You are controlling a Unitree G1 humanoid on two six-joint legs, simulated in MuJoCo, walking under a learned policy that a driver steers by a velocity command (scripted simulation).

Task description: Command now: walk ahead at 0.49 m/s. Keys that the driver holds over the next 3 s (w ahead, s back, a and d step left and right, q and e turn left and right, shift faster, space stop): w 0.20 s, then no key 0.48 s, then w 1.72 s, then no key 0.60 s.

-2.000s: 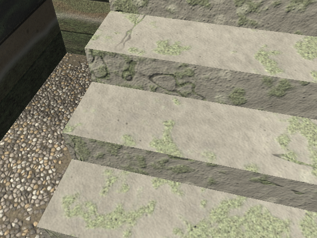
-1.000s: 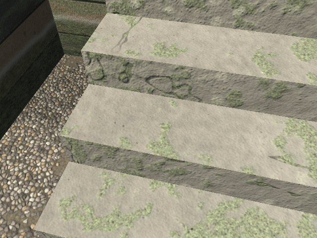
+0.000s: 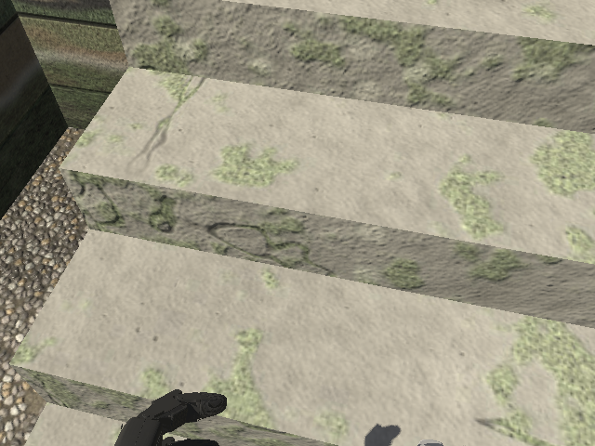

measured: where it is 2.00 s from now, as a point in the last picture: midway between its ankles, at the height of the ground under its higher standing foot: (506, 30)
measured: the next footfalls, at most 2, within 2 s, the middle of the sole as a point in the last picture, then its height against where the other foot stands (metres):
left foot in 0.56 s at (320, 377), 0.18 m higher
right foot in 1.24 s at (537, 196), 0.18 m higher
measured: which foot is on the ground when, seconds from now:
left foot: up 0.00-0.54, down 0.56-1.00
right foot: down 0.00-0.60, up 0.62-1.00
